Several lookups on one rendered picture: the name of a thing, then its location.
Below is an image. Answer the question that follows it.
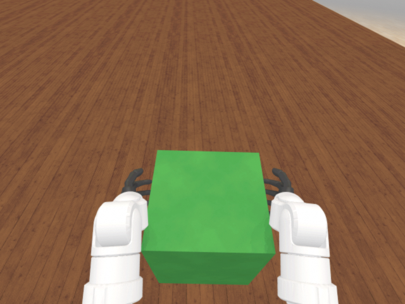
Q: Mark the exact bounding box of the left robot forearm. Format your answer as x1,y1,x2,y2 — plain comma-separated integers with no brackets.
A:
82,191,148,304

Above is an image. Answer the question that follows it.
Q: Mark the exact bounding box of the right robot hand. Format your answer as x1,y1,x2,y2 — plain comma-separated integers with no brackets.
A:
263,168,294,215

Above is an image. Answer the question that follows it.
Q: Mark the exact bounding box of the carton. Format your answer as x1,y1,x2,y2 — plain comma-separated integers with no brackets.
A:
141,150,276,285

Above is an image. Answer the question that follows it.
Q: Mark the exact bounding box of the right robot forearm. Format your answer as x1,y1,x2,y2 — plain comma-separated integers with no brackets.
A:
269,192,339,304

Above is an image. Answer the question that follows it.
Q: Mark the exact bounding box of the left robot hand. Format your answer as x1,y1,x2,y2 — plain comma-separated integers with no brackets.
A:
121,168,152,205

